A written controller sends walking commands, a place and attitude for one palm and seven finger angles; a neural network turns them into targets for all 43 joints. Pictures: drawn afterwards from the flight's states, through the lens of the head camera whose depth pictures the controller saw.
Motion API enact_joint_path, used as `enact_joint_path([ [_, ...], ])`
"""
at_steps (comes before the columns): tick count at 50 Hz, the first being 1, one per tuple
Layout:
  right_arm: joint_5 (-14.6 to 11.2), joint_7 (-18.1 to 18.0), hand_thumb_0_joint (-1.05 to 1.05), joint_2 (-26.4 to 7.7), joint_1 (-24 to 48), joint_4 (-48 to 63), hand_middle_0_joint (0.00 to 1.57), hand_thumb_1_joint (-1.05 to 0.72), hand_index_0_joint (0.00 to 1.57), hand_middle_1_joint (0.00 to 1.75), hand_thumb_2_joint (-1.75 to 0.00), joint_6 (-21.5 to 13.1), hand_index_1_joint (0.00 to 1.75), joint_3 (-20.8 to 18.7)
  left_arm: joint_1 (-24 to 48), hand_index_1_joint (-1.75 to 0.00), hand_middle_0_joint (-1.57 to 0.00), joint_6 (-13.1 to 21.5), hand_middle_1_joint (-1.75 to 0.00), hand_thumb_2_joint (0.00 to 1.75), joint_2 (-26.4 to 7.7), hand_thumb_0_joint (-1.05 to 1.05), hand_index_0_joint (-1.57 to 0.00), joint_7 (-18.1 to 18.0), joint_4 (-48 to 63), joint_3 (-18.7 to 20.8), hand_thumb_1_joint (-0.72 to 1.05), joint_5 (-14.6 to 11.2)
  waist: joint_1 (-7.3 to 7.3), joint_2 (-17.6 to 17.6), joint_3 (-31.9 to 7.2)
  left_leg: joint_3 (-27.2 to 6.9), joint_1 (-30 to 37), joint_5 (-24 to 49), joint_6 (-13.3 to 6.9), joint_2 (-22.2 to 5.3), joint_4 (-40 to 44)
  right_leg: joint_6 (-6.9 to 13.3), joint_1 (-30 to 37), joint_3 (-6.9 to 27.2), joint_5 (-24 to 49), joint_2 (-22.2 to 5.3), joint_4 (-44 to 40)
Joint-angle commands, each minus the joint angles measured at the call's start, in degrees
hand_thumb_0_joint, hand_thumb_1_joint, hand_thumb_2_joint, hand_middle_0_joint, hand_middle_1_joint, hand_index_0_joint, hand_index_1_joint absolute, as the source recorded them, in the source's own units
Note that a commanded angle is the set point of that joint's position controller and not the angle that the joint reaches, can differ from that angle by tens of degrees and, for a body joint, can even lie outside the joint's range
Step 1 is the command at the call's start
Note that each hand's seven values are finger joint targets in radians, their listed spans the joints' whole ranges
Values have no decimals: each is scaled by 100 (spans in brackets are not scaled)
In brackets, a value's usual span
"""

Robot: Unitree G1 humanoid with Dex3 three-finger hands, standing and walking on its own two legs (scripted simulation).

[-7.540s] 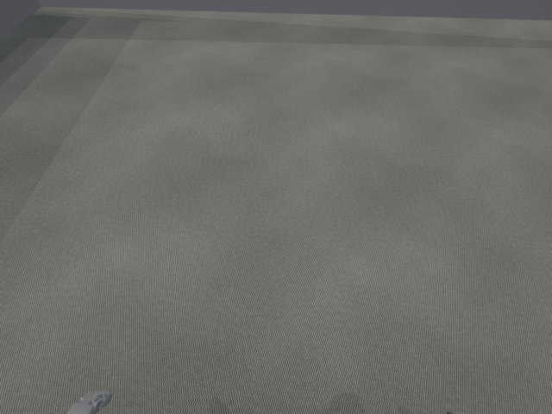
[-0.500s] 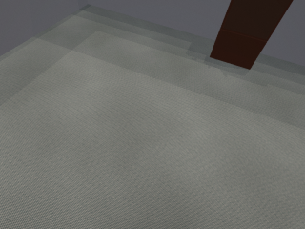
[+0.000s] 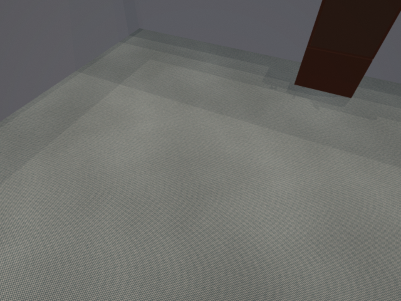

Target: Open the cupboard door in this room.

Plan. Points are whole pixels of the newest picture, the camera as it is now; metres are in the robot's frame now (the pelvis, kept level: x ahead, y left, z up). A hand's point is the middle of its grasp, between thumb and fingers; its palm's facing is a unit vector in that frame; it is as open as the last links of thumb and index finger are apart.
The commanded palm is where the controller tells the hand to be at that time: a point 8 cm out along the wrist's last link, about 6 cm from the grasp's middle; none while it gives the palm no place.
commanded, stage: stand and wait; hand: left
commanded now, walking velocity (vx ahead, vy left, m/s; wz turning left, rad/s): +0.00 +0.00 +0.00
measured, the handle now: out of the picture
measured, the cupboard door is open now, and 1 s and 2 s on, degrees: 0 0 0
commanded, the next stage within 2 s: turn or walk to find it in 0.18 s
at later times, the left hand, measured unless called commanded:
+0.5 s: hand out of the picture -0.03 +0.16 -0.18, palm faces +0.02 -0.99 -0.17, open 7.4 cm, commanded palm none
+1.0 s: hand out of the picture +0.00 +0.10 -0.15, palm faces -0.20 -0.95 -0.24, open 7.4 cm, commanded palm none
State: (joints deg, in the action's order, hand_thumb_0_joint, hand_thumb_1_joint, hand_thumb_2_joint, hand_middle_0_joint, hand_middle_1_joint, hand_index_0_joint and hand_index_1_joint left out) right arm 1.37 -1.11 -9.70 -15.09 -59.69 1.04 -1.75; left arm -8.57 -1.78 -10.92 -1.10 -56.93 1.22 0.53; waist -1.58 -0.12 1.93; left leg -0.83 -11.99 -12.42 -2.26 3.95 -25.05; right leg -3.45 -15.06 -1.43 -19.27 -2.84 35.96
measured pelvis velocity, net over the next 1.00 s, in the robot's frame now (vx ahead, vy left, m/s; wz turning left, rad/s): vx -0.03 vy -0.07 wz -0.28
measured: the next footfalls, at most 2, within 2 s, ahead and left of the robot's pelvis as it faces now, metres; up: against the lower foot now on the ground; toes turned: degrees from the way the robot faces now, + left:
right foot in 0.02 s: +0.03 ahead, -0.12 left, +0.00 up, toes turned -3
left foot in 0.42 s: +0.00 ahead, +0.12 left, +0.00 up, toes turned +2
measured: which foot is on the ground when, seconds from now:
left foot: down 0.00-0.08, up 0.10-0.40, down 0.42-0.76, up 0.78-1.00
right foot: up 0.00-0.00, down 0.02-0.46, up 0.48-0.74, down 0.76-1.00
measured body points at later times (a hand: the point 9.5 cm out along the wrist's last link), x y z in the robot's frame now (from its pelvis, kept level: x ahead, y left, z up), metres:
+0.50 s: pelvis -0.04 -0.01 +0.00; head -0.02 +0.00 +0.45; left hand -0.03 +0.22 -0.17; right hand +0.00 -0.26 -0.15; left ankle -0.04 +0.12 -0.74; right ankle -0.02 -0.11 -0.73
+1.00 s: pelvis -0.03 -0.07 +0.01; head -0.03 -0.11 +0.46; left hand +0.01 +0.15 -0.13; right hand -0.03 -0.33 -0.16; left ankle +0.06 +0.08 -0.65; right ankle -0.08 -0.13 -0.74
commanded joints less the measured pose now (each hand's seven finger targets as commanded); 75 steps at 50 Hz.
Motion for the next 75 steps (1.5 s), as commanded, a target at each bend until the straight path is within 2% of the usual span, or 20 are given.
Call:
enact_joint_path([
  [1, -129, -21, 0, -454, -193, 183, 20, -90, 20, 30, -90, -151, 30, -103, -696, -30, -20, 257, -30, 90, -782, 0, -20, -121, -32, 116, 90, 41, 209, -476, -487, -616, -718, 279, 106, -750, -212, 406, 1361, 1083, 1251, -970, -1730],
  [4, -31, -21, 0, -407, -164, 134, 20, -90, 20, 30, -90, 2, 30, -81, -399, -30, -20, 295, -30, 90, -956, 0, -20, -105, 31, 165, 90, 20, 178, -1391, 66, -289, -652, -1190, 294, -456, -842, 1236, 319, 1665, 1068, -1553, -2219],
  [9, -62, -46, 0, -306, -346, -196, 20, -90, 20, 30, -90, 38, 30, -83, -523, -30, -20, 312, -30, 90, -572, 0, -20, -94, -151, 107, 90, 12, 145, -622, 133, -72, -603, -1032, 343, -598, -1375, 1194, 533, 953, 2232, -1142, -1896],
  [16, -81, -133, 0, -395, -71, -168, 20, -90, 20, 30, -90, 44, 30, -120, -663, -30, -20, 210, -30, 90, -782, 0, -20, -64, -315, 273, 90, 55, 222, -824, 156, 238, -378, -1002, 445, -771, -973, 1291, 345, 1473, 2785, -1135, -1753],
  [20, -97, -173, 0, -498, -334, -212, 20, -90, 20, 30, -90, -51, 30, -160, -439, -30, -20, 108, -30, 90, -803, 0, -20, -32, -215, 364, 90, 13, 44, -477, -220, 330, 656, -93, 385, -845, 123, 958, -136, 1400, 2247, -752, -1281],
  [24, -28, -217, 0, -1083, -8, 38, 20, -90, 20, 30, -90, -99, 30, -322, -185, -30, -20, -45, -30, 90, -482, 0, -20, 73, 2, 359, 90, 19, -2, 1646, -33, -870, 585, 1078, -588, -2611, 996, 278, -1104, 93, -756, 246, 1265],
  [30, 37, -161, 0, -1089, 535, 413, 20, -90, 20, 30, -90, -98, 30, -358, -490, -30, -20, -143, -30, 90, -311, 0, -20, 170, 119, 403, 90, 76, 244, 997, 212, 123, 224, 1404, -585, -2291, 645, 131, -1170, -75, -856, 39, 2048],
  [36, 52, -21, 0, -1248, 352, 410, 20, -90, 20, 30, -90, -85, 30, -442, -880, -30, -20, 58, -30, 90, -305, 0, -20, 299, 120, 361, 90, 130, 322, 871, -75, 314, -353, -1649, -201, -2233, 109, 241, 435, -787, -252, 256, -318],
  [37, 30, 3, 0, -1105, 478, 471, 20, -90, 20, 30, -90, -85, 30, -409, -1414, -30, -20, 124, -30, 90, -489, 0, -20, 275, -39, 411, 90, 142, 601, 191, -142, 626, -1014, -2072, 42, -1906, -769, 324, 1260, -599, -127, 178, -939],
  [38, -33, 52, 0, -664, 616, 683, 20, -90, 20, 30, -90, -77, 30, -302, -1922, -30, -20, 220, -30, 90, -1117, 0, -20, 189, -178, 503, 90, 195, 865, -1685, -83, 1238, -2442, -2610, 431, -1157, -2707, 766, 1957, 1520, -1381, -1115, -2113],
  [39, 18, 110, 0, -606, 1445, 1102, 20, -90, 20, 30, -90, -99, 30, -220, -2173, -30, -20, 229, -30, 90, -1417, 0, -20, 92, -207, 506, 90, 82, 1111, -2053, 443, 671, -3385, -2578, 486, -824, -3772, 1295, 1505, 3336, -1306, -1967, -2844],
  [42, 66, 202, 0, -861, 1271, 969, 20, -90, 20, 30, -90, -140, 30, -299, -1393, -30, -20, 399, -30, 90, -977, 0, -20, 43, -15, 417, 90, 73, 565, -981, 859, -3, -3137, -941, 383, -1193, -4251, 1376, 617, 2823, -1610, -1678, -2922],
  [46, 76, 239, 0, -591, 433, 474, 20, -90, 20, 30, -90, -121, 30, -244, -1178, -30, -20, 581, -30, 90, -631, 0, -20, 50, -28, 261, 90, 49, 153, -488, 349, 224, -2480, -4, 581, -1096, -3779, 1068, 839, 1036, 1113, -1018, -2491],
  [51, -41, 162, 0, -390, 365, 295, 20, -90, 20, 30, -90, -34, 30, -126, -1587, -30, -20, 647, -30, 90, -404, 0, -20, -16, -352, 72, 90, 20, 178, -486, 205, 235, -2190, 250, 627, -949, -3125, 888, 1192, 197, 3891, -930, -2120],
  [62, -41, 49, 0, -327, 348, 110, 20, -90, 20, 30, -90, -113, 30, -46, -1550, -30, -20, 401, -30, 90, -535, 0, -20, -173, -592, 142, 90, 69, 152, -716, 223, 766, -1049, -81, 298, -533, -983, 898, 1630, -129, 5720, -1264, -691],
  [64, 25, 22, 0, -713, -594, -68, 20, -90, 20, 30, -90, -175, 30, -152, -1528, -30, -20, 352, -30, 90, -484, 0, -20, -166, -463, 178, 90, -1, -212, 170, -474, 119, 554, 2701, -56, -1047, -268, 438, 847, -592, 4340, -828, 1049],
  [65, 31, -8, 0, -1059, -1022, -156, 20, -90, 20, 30, -90, -192, 30, -204, -1676, -30, -20, 348, -30, 90, -245, 0, -20, -171, -330, 109, 90, -98, -222, 1410, -902, -1411, 1865, 5735, -857, -2338, -478, 143, -680, -725, 465, -98, 2260],
  [66, -72, -70, 0, -1060, -1125, -244, 20, -90, 20, 30, -90, -150, 30, -152, -1494, -30, -20, 319, -30, 90, -172, 0, -20, -208, -237, 61, 90, -63, -160, 1368, -1036, -1637, 1478, 6444, -1296, -2733, -149, 165, -599, -157, -1934, 62, 2906],
  [69, -45, -120, 0, -704, -192, -6, 20, -90, 20, 30, -90, -196, 30, -93, -825, -30, -20, 195, -30, 90, -83, 0, -20, -153, -216, 95, 90, 6, 36, 627, -284, -1166, 297, 3295, -934, -2197, 497, 148, -716, 185, -1248, -315, 2588],
  [75, -36, -79, 0, -697, 190, 104, 20, -90, 20, 30, -90, -210, 30, -102, -951, -30, -20, 18, -30, 90, 26, 0, -20, -77, -335, 71, 90, 61, 240, 600, -170, -712, -367, 1078, -701, -1800, 1108, 103, -300, 1, -439, -270, 1658],
])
